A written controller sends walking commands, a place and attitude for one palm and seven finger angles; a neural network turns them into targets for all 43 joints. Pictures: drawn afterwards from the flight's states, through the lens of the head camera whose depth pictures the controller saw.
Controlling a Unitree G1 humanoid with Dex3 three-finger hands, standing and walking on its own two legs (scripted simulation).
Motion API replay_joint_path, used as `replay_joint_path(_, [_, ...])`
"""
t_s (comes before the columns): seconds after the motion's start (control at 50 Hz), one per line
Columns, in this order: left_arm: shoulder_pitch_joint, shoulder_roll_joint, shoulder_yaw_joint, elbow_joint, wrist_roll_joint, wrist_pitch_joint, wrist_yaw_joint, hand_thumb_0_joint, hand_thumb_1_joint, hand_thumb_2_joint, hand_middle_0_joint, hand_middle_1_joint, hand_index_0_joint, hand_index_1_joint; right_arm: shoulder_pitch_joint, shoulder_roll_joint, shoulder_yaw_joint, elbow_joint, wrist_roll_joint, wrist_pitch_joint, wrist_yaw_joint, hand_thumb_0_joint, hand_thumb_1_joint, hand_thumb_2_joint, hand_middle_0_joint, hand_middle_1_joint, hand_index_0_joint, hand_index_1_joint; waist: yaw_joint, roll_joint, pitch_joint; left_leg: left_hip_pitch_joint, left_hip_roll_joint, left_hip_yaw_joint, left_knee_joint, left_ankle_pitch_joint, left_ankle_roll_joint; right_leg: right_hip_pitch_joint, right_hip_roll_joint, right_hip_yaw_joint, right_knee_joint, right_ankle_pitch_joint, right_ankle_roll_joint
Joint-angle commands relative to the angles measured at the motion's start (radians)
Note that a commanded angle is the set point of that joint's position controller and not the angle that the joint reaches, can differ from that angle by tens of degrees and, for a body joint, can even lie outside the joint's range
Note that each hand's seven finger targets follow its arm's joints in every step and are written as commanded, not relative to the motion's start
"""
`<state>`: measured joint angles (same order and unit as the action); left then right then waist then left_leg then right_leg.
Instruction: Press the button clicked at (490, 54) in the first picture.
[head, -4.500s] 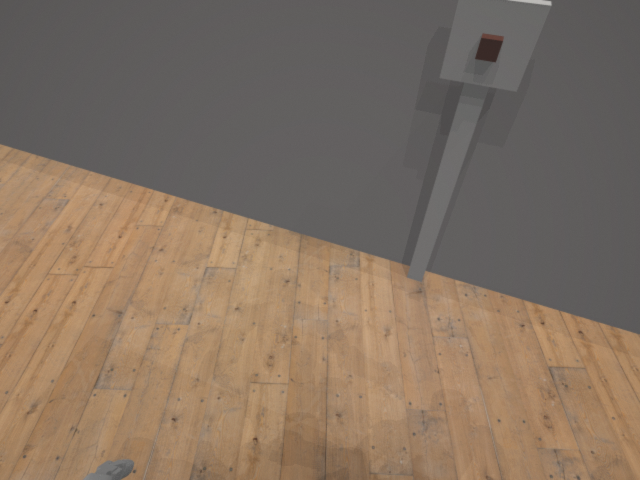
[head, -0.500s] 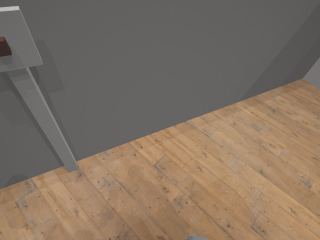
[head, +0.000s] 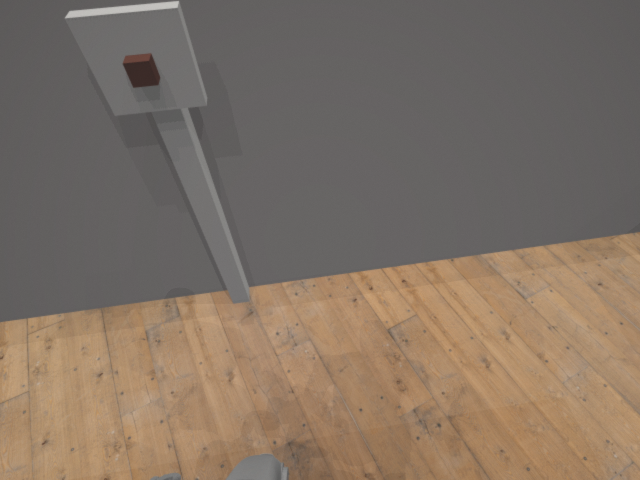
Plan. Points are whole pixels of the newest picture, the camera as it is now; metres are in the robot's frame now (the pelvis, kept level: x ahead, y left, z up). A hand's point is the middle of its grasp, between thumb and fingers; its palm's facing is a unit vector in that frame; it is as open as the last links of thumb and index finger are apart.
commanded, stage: turn to face it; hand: left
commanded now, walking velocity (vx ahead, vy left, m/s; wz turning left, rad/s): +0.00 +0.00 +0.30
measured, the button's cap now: (142, 69) +0.74 +0.34 +0.14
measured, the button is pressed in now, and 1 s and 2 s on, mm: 0 0 0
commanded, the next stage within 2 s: take the last steps up to it in 0.12 s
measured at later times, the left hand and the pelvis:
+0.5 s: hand out of the picture +0.04 +0.26 -0.17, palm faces +0.14 -0.97 -0.21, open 7.4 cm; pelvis +0.03 +0.06 +0.00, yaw +7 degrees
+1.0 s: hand out of the picture +0.04 +0.19 -0.17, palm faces +0.26 -0.96 -0.12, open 7.4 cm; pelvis +0.16 +0.07 +0.00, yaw +10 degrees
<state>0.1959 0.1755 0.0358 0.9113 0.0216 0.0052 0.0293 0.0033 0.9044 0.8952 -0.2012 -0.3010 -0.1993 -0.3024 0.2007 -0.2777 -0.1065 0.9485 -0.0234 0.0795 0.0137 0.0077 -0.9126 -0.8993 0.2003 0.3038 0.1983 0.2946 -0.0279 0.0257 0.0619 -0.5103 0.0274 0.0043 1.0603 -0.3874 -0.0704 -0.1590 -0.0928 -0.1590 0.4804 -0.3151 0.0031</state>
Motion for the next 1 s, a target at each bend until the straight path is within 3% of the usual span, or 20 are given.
replay_joint_path(0.0, [0.083,0.216,0.053,-0.038,0.011,-0.013,0.006,0.000,0.900,0.900,-0.200,-0.300,-0.200,-0.300,-0.096,-0.009,0.018,-0.100,0.005,-0.023,0.010,0.000,-0.900,-0.900,0.200,0.300,0.200,0.300,0.061,-0.232,-0.031,-0.009,0.007,0.066,-0.159,-0.025,-0.007,0.090,-0.227,0.103,-0.078,0.639,-0.110])
replay_joint_path(0.08, [0.099,0.248,0.061,-0.019,0.013,-0.007,0.002,0.000,0.900,0.900,-0.200,-0.300,-0.200,-0.300,-0.095,-0.015,0.032,-0.100,0.011,-0.038,0.006,0.000,-0.900,-0.900,0.200,0.300,0.200,0.300,0.066,-0.275,-0.083,0.131,-0.021,0.115,-0.382,0.003,0.018,0.110,-0.227,0.082,0.003,0.705,-0.091])
replay_joint_path(0.12, [0.081,0.251,0.060,-0.018,0.001,-0.004,-0.001,0.000,0.900,0.900,-0.200,-0.300,-0.200,-0.300,-0.024,-0.048,0.027,-0.078,0.007,-0.049,0.001,0.000,-0.900,-0.900,0.200,0.300,0.200,0.300,0.019,-0.228,-0.118,0.303,-0.028,0.123,-0.582,0.177,0.035,0.044,-0.198,0.035,0.116,0.658,-0.039])
replay_joint_path(0.14, [0.082,0.230,0.055,-0.028,-0.008,-0.003,-0.004,0.000,0.900,0.900,-0.200,-0.300,-0.200,-0.300,0.042,-0.112,0.013,-0.062,0.001,-0.061,-0.002,0.000,-0.900,-0.900,0.200,0.300,0.200,0.300,-0.017,-0.091,-0.190,0.497,0.064,0.045,-0.651,0.411,0.068,-0.073,-0.166,-0.004,0.270,0.506,0.007])
replay_joint_path(0.16, [0.094,0.158,0.039,-0.061,-0.015,-0.001,-0.010,0.000,0.900,0.900,-0.200,-0.300,-0.200,-0.300,0.099,-0.220,-0.013,-0.058,-0.001,-0.071,-0.007,0.000,-0.900,-0.900,0.200,0.300,0.200,0.300,-0.041,0.224,-0.243,0.678,0.337,-0.296,-0.634,0.843,0.205,-0.357,-0.032,-0.021,0.489,-0.123,0.074])
replay_joint_path(0.18, [0.042,0.145,0.024,-0.074,-0.009,0.010,-0.001,0.000,0.900,0.900,-0.200,-0.300,-0.200,-0.300,0.135,-0.247,-0.013,-0.041,0.014,-0.061,-0.014,0.000,-0.900,-0.900,0.200,0.300,0.200,0.300,-0.059,0.207,-0.243,0.600,0.403,-0.290,-0.635,1.001,0.281,-0.344,-0.021,0.088,0.587,-0.360,0.068])
replay_joint_path(0.2, [0.035,0.145,0.028,-0.056,-0.008,0.020,0.003,0.000,0.900,0.900,-0.200,-0.300,-0.200,-0.300,0.098,-0.203,-0.004,-0.030,0.008,-0.063,-0.024,0.000,-0.900,-0.900,0.200,0.300,0.200,0.300,-0.043,0.168,-0.203,0.550,0.373,-0.219,-0.646,0.931,0.291,-0.349,-0.033,0.130,0.623,-0.335,0.063])
replay_joint_path(0.22, [0.022,0.139,0.029,-0.037,-0.010,0.022,0.001,0.000,0.900,0.900,-0.200,-0.300,-0.200,-0.300,0.049,-0.171,0.007,-0.035,0.004,-0.069,-0.033,0.000,-0.900,-0.900,0.200,0.300,0.200,0.300,-0.032,0.214,-0.168,0.493,0.327,-0.214,-0.665,0.798,0.275,-0.352,-0.041,0.146,0.624,-0.283,0.068])
replay_joint_path(0.32, [0.070,0.118,0.022,0.025,0.005,0.008,-0.036,0.000,0.900,0.900,-0.200,-0.300,-0.200,-0.300,0.007,-0.106,0.032,-0.031,0.000,-0.090,-0.032,0.000,-0.900,-0.900,0.200,0.300,0.200,0.300,0.004,0.133,-0.080,0.412,0.221,-0.159,-0.771,0.297,0.228,-0.331,-0.007,0.096,0.537,-0.130,0.058])
replay_joint_path(0.48, [-0.003,0.081,0.010,0.023,0.007,-0.012,-0.046,0.000,0.900,0.900,-0.200,-0.300,-0.200,-0.300,0.097,-0.074,0.026,0.038,-0.005,-0.106,-0.029,0.000,-0.900,-0.900,0.200,0.300,0.200,0.300,-0.009,0.102,0.032,0.329,0.226,-0.214,-0.862,0.000,0.245,-0.262,0.005,0.074,0.258,-0.093,0.041])
replay_joint_path(0.56, [0.124,0.073,0.018,0.076,0.008,-0.025,-0.044,0.000,0.900,0.900,-0.200,-0.300,-0.200,-0.300,0.075,-0.056,0.033,0.055,-0.002,-0.105,-0.029,0.000,-0.900,-0.900,0.200,0.300,0.200,0.300,0.061,0.053,0.024,0.192,0.180,-0.163,-0.756,-0.091,0.198,-0.003,0.045,0.042,0.039,0.036,0.032])
replay_joint_path(0.58, [0.185,0.103,0.027,0.102,0.010,-0.034,-0.039,0.000,0.900,0.900,-0.200,-0.300,-0.200,-0.300,0.074,-0.030,0.036,0.060,0.002,-0.107,-0.027,0.000,-0.900,-0.900,0.200,0.300,0.200,0.300,0.091,-0.024,0.017,0.090,0.128,-0.125,-0.647,-0.123,0.166,0.125,0.020,0.092,-0.032,0.024,0.021])
replay_joint_path(0.6, [0.271,0.165,0.041,0.122,0.020,-0.048,-0.030,0.000,0.900,0.900,-0.200,-0.300,-0.200,-0.300,0.081,0.025,0.049,0.048,0.010,-0.112,-0.024,0.000,-0.900,-0.900,0.200,0.300,0.200,0.300,0.126,-0.227,-0.018,-0.052,0.027,0.001,-0.395,-0.135,0.117,0.250,-0.153,0.320,-0.164,-0.176,-0.034])
replay_joint_path(0.62, [0.353,0.240,0.056,0.135,0.011,-0.047,-0.022,0.000,0.900,0.900,-0.200,-0.300,-0.200,-0.300,0.027,0.039,0.054,0.004,0.008,-0.114,-0.017,0.000,-0.900,-0.900,0.200,0.300,0.200,0.300,0.165,-0.387,-0.001,-0.184,-0.033,0.063,-0.148,-0.217,0.096,0.255,-0.342,0.626,-0.332,-0.303,-0.132])
replay_joint_path(0.64, [0.341,0.223,0.050,0.133,0.001,-0.046,-0.015,0.000,0.900,0.900,-0.200,-0.300,-0.200,-0.300,-0.013,-0.007,0.040,-0.005,-0.002,-0.111,-0.012,0.000,-0.900,-0.900,0.200,0.300,0.200,0.300,0.153,-0.238,0.037,-0.199,0.011,-0.007,-0.035,-0.157,0.100,0.170,-0.358,0.636,-0.381,-0.396,-0.166])
replay_joint_path(0.66, [0.282,0.196,0.047,0.130,-0.001,-0.060,-0.013,0.000,0.900,0.900,-0.200,-0.300,-0.200,-0.300,0.003,-0.007,0.036,0.015,-0.003,-0.109,-0.006,0.000,-0.900,-0.900,0.200,0.300,0.200,0.300,0.120,-0.281,0.065,-0.199,0.041,-0.026,0.024,-0.051,0.103,0.108,-0.320,0.600,-0.396,-0.392,-0.148])
replay_joint_path(0.72, [0.198,0.081,0.018,0.120,-0.001,-0.072,-0.010,0.000,0.900,0.900,-0.200,-0.300,-0.200,-0.300,0.060,0.032,0.034,0.069,-0.007,-0.099,0.003,0.000,-0.900,-0.900,0.200,0.300,0.200,0.300,0.050,-0.124,0.103,-0.127,0.087,-0.006,0.050,0.114,0.076,0.009,-0.225,0.337,-0.358,-0.100,-0.107])
replay_joint_path(0.76, [0.224,0.071,0.010,0.137,-0.002,-0.082,-0.010,0.000,0.900,0.900,-0.200,-0.300,-0.200,-0.300,0.093,0.063,0.039,0.086,-0.006,-0.094,0.004,0.000,-0.900,-0.900,0.200,0.300,0.200,0.300,0.034,-0.096,0.069,-0.113,0.083,0.024,0.024,0.157,0.058,0.039,-0.186,0.220,-0.327,0.113,-0.102])
replay_joint_path(0.84, [0.273,0.070,0.002,0.178,0.001,-0.093,-0.006,0.000,0.900,0.900,-0.200,-0.300,-0.200,-0.300,0.040,0.078,0.041,0.066,0.001,-0.089,0.009,0.000,-0.900,-0.900,0.200,0.300,0.200,0.300,0.036,-0.134,0.073,-0.115,0.094,0.062,-0.090,0.189,0.039,0.054,-0.177,0.157,-0.314,0.321,-0.119])
replay_joint_path(0.98, [0.298,0.097,0.013,0.223,0.007,-0.080,0.000,0.000,0.900,0.900,-0.200,-0.300,-0.200,-0.300,-0.037,0.093,0.049,0.039,0.009,-0.116,0.015,0.000,-0.900,-0.900,0.200,0.300,0.200,0.300,0.048,-0.172,0.060,0.080,0.060,0.124,-0.397,0.172,0.073,0.058,-0.180,0.125,-0.206,0.410,-0.113])
